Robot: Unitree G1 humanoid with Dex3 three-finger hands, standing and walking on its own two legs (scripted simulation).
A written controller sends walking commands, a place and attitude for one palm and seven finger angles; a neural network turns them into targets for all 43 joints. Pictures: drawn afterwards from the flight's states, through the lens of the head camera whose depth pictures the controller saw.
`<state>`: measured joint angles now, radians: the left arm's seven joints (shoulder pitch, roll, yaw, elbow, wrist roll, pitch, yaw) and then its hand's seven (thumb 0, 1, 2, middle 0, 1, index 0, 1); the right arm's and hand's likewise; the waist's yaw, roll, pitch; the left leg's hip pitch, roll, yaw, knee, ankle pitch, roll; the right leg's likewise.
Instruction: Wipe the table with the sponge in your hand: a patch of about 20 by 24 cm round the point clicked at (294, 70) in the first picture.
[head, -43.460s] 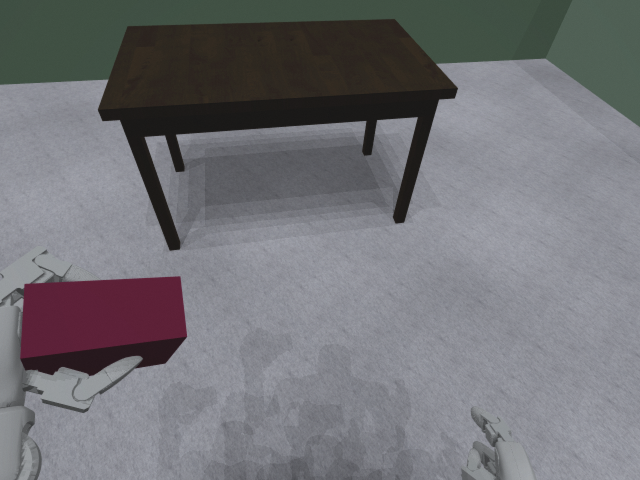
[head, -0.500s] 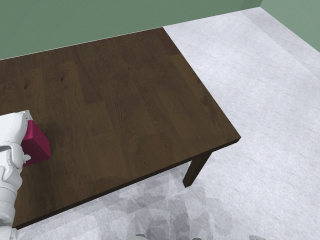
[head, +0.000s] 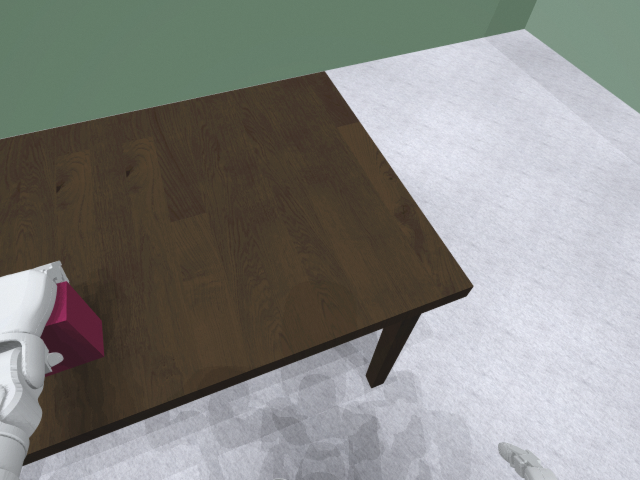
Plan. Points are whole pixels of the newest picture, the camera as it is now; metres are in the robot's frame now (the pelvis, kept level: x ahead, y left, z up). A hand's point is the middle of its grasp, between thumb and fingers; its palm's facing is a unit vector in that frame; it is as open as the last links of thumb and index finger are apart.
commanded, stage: wipe back along the first lane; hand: left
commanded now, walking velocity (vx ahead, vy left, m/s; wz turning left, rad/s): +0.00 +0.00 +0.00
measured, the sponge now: (49, 340) +0.27 +0.40 -0.04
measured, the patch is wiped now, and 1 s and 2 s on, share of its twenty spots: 1.00 1.00 1.00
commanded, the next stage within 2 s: lift the sponge slowly off the table in 0.08 s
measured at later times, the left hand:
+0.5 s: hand (36, 340) +0.26 +0.38 +0.00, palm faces -0.11 -0.02 -0.99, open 9.7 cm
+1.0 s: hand (35, 345) +0.25 +0.37 +0.01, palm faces -0.12 -0.04 -0.99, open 9.6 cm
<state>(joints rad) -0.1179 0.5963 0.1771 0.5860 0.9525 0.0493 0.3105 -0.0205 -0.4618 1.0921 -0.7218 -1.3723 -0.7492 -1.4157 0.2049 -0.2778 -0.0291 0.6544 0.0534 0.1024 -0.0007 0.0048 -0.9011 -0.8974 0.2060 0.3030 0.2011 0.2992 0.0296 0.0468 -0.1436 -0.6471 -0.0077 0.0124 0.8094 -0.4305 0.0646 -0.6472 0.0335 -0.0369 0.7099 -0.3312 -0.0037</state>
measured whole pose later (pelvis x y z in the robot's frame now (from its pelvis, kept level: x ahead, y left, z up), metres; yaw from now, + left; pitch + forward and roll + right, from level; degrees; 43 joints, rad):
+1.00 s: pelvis +0.00 +0.00 +0.01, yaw +2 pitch +10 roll -3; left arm -0.04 0.54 0.12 0.45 0.97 0.05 0.26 -0.02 -0.47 1.09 -0.73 -1.36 -0.76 -1.41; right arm 0.15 -0.25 -0.03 0.69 0.05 0.05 -0.05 0.01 -0.90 -0.90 0.21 0.30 0.20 0.30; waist 0.06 0.05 -0.07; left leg -0.49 -0.03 -0.01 0.72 -0.39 0.07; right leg -0.48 0.02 -0.05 0.61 -0.30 0.00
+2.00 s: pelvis +0.01 -0.01 +0.03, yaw +2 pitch +4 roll -2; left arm -0.02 0.61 0.16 0.32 0.91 0.05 0.11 -0.02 -0.48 1.09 -0.74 -1.36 -0.78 -1.40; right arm 0.12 -0.27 -0.01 0.69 0.06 0.08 -0.06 0.01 -0.90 -0.90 0.21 0.30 0.20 0.30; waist 0.09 0.07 -0.03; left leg -0.27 -0.03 -0.01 0.50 -0.30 0.05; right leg -0.28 0.02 -0.04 0.43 -0.23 -0.01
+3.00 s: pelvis +0.01 -0.01 +0.04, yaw +3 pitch +0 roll -1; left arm 0.15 0.56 0.08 -0.05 0.86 0.19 0.03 -0.02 -0.48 1.09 -0.74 -1.35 -0.78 -1.39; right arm 0.05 -0.26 0.02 0.65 0.06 0.07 -0.03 0.01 -0.90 -0.90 0.21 0.30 0.20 0.30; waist 0.13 0.10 0.00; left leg -0.13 -0.04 -0.02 0.40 -0.27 0.06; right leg -0.13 0.01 -0.05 0.34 -0.20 -0.01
